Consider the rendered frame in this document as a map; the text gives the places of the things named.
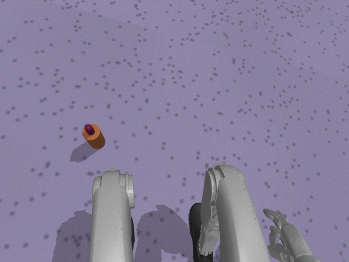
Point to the right robot foot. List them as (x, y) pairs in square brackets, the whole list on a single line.
[(195, 227)]

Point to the bottle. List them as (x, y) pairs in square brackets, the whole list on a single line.
[(93, 136)]

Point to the right robot hand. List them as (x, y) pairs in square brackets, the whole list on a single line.
[(293, 243)]

